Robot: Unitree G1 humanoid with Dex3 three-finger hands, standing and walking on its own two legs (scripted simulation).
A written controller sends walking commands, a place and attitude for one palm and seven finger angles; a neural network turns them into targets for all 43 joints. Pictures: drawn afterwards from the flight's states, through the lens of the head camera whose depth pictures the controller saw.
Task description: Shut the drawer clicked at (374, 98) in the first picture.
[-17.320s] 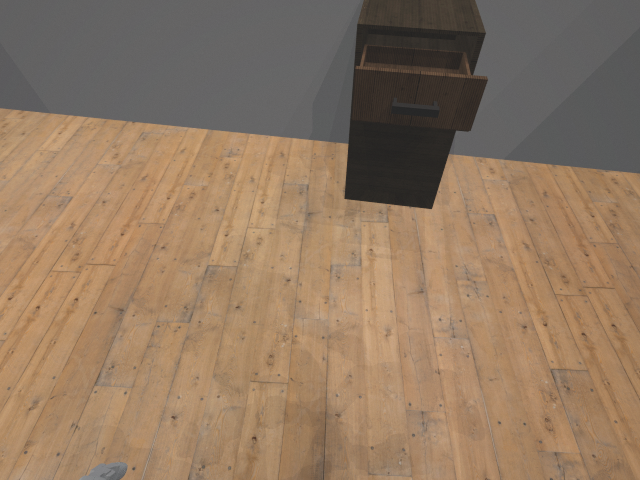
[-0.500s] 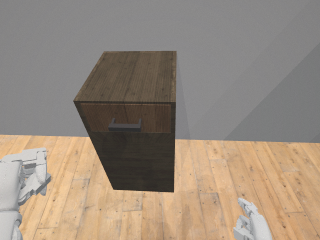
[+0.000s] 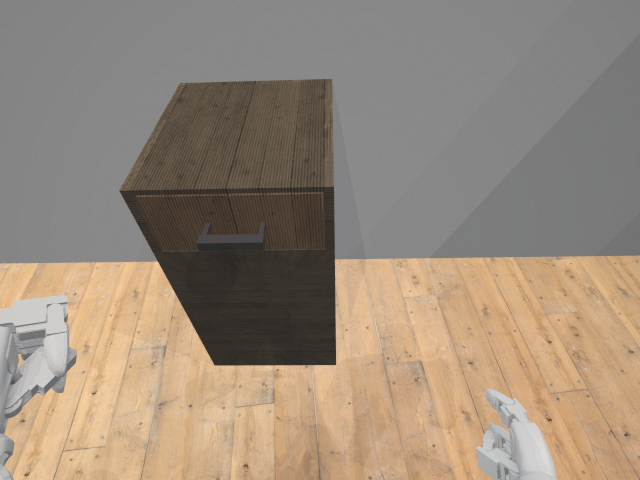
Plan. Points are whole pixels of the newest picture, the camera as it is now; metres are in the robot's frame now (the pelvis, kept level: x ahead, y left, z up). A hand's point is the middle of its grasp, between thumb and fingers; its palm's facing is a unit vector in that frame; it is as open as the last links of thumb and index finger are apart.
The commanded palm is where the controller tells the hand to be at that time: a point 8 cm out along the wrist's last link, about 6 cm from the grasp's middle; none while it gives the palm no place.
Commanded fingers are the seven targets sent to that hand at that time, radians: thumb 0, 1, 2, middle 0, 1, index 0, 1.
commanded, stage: step back with the hand held close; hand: left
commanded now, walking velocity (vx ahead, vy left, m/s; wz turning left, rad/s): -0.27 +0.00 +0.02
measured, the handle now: (233, 234) +0.57 +0.23 -0.09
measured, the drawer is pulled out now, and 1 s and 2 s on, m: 0.00 0.00 0.00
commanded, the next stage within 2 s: stop stepping back and stand still in 0.96 s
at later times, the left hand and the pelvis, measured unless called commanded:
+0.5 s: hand out of the picture +0.11 +0.27 +0.16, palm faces +0.33 -0.80 -0.51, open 3.2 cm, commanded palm +0.05 +0.31 +0.18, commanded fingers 0.00 0.90 0.90 -1.40 -1.60 -1.40 -1.60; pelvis -0.08 +0.03 -0.01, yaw +1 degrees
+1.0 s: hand out of the picture +0.04 +0.25 +0.17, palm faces +0.33 -0.81 -0.49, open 3.2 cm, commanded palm -0.03 +0.30 +0.18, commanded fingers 0.00 0.90 0.90 -1.40 -1.60 -1.40 -1.60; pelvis -0.16 +0.02 -0.01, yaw -1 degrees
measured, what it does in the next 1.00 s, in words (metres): walks backwards: right foot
